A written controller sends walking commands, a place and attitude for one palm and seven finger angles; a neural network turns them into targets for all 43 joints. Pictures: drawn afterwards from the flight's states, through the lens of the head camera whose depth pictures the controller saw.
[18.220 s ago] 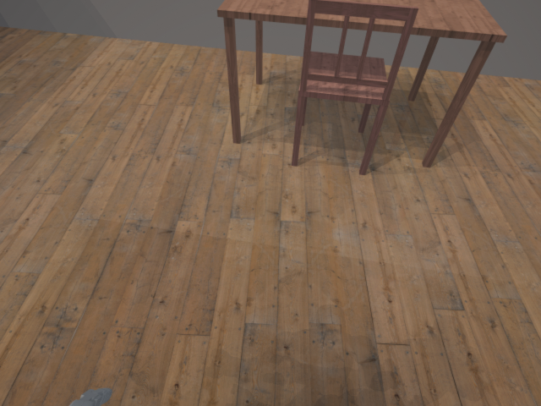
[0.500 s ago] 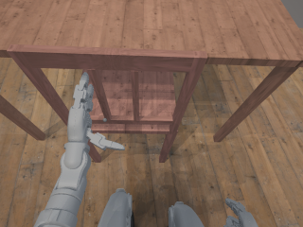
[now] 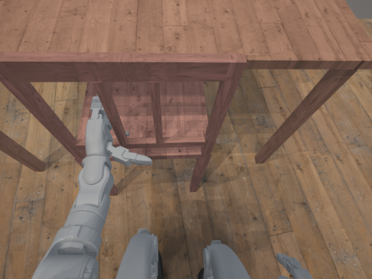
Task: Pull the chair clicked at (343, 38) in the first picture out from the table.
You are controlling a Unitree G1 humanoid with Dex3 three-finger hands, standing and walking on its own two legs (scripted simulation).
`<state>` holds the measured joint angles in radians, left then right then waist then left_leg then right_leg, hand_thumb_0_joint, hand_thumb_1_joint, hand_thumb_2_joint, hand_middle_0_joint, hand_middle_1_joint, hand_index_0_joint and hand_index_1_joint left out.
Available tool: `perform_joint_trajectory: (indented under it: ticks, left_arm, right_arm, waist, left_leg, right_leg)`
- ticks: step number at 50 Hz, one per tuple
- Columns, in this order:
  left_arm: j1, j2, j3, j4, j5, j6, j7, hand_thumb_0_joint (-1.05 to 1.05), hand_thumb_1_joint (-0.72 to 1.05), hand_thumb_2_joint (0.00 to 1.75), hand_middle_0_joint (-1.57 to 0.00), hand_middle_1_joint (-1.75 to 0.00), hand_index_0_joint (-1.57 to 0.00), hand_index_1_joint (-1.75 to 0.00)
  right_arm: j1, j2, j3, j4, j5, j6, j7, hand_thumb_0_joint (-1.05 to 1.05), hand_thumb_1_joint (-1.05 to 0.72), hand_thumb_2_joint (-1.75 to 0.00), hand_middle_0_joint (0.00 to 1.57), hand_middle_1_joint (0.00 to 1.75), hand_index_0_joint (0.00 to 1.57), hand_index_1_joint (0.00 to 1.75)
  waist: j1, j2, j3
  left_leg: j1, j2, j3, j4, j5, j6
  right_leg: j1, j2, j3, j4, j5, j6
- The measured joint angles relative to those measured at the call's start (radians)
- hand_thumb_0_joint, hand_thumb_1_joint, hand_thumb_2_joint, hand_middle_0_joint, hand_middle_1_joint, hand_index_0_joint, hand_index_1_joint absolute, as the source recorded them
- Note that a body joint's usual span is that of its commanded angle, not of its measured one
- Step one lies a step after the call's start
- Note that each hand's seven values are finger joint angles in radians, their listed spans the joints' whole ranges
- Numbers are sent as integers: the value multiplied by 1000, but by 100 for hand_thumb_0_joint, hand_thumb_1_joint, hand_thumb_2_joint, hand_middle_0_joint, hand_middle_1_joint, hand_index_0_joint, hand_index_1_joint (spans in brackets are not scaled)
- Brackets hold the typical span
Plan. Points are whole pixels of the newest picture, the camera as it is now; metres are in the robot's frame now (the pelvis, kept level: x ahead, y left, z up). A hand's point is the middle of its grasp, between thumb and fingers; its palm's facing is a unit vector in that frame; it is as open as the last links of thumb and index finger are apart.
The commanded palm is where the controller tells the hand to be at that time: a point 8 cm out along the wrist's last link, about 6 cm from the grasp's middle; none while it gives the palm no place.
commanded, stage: push the fingers through the gap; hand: left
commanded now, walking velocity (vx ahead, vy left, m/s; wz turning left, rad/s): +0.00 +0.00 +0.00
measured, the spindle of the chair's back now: (113, 116) +0.46 +0.16 +0.02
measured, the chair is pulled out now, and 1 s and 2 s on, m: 0.00 0.00 0.02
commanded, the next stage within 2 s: hook a spindle and tug to test in 0.46 s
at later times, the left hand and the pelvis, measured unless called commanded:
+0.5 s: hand (128, 125) +0.43 +0.12 +0.02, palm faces +0.07 -1.00 -0.05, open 17.0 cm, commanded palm +0.40 +0.17 +0.02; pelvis +0.00 -0.01 +0.00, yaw +0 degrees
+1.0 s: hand (127, 125) +0.43 +0.13 +0.02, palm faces +0.08 -1.00 -0.01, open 14.4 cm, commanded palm +0.41 +0.17 +0.02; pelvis +0.00 +0.00 +0.00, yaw +0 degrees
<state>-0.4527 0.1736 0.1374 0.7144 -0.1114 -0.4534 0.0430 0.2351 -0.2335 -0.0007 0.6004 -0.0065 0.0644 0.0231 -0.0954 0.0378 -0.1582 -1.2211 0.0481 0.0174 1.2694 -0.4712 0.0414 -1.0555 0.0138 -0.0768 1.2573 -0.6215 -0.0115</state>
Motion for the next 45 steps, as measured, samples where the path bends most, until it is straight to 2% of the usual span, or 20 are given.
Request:
perform_joint_trajectory:
  ticks: [4, 6, 9, 14, 19, 23, 26, 32, 38, 45]
  left_arm:
    - [6, 5, -6, -56, 33, -73, 33, -1, -50, 30, -6, -8, -5, -8]
    - [-21, 15, -9, -33, 48, -90, 35, -1, -50, 30, -6, -8, -5, -8]
    - [-60, 25, -9, 45, 55, -75, 24, -1, -50, 30, -6, -8, -5, -8]
    - [-71, 17, 8, 98, 24, -28, 11, -1, -50, 30, -6, -8, -6, -8]
    - [-41, 5, 10, 42, 25, -72, 26, -1, -50, 30, -6, -8, -5, -8]
    - [-62, 19, 15, 67, 49, -99, 31, -1, -50, 30, -6, -8, -5, -8]
    - [-74, 28, 19, 94, 53, -93, 20, -1, -50, 30, -6, -8, -5, -8]
    - [-74, 32, 34, 101, 20, -66, -1, -1, -50, 30, -6, -10, -6, -9]
    - [-55, 21, 17, 61, 24, -87, -5, -1, -50, 30, -11, -25, -11, -25]
    - [-71, 22, 18, 95, 31, -70, 8, -1, -50, 30, -21, -56, -20, -56]
  right_arm:
    - [7, -2, -11, 13, -12, -10, 4, 1, -90, -90, 20, 30, 20, 30]
    - [8, -4, -11, 26, -14, -4, 8, 1, -90, -90, 20, 30, 20, 30]
    - [15, -6, -8, 33, -9, 15, 12, 1, -90, -90, 20, 30, 20, 30]
    - [19, -4, -4, 25, -2, 28, 11, 1, -90, -90, 20, 30, 20, 30]
    - [13, -1, -9, 23, -8, 14, 8, 1, -90, -90, 20, 30, 20, 30]
    - [8, -3, -8, 31, -11, 15, 9, 0, -90, -90, 20, 30, 20, 30]
    - [8, -5, -7, 30, -10, 21, 10, 0, -90, -90, 20, 30, 20, 30]
    - [7, -5, -5, 24, -4, 22, 6, 0, -90, -90, 20, 30, 20, 30]
    - [6, -5, -10, 25, -6, 20, 9, 0, -90, -90, 20, 30, 20, 30]
    - [2, -6, -8, 19, -6, 29, 12, 0, -90, -90, 20, 30, 20, 30]
  waist:
    - [2, 3, 2]
    - [4, 5, -3]
    - [7, 8, -10]
    - [2, 6, -5]
    - [-3, 4, 3]
    - [-4, 3, -2]
    - [-3, 5, -5]
    - [-4, 4, -2]
    - [0, 3, -5]
    - [-2, 4, -4]
  left_leg:
    - [-4, 4, 2, 1, -1, -1]
    - [-5, 3, 2, 3, -2, -1]
    - [-5, 0, -1, 3, 0, -2]
    - [-6, -2, -5, -3, 7, -4]
    - [-6, 3, -5, -5, 9, -7]
    - [-9, 4, -4, 0, 6, -8]
    - [-11, 3, -7, 4, 5, -9]
    - [-8, 3, -7, 1, 5, -9]
    - [-4, 4, -5, -3, 2, -9]
    - [-8, 1, -6, 2, -1, -6]
  right_leg:
    - [-6, 3, 3, 1, 1, 0]
    - [-6, 3, 2, 3, 0, 0]
    - [-6, 0, -1, 6, -3, -2]
    - [-6, 0, -5, 2, 2, -5]
    - [-9, 5, -3, -1, 6, -7]
    - [-12, 5, -3, 6, 3, -8]
    - [-14, 5, -5, 10, 0, -9]
    - [-11, 5, -5, 7, 0, -10]
    - [-6, 6, -3, 1, 0, -8]
    - [-9, 4, -3, 5, -4, -6]
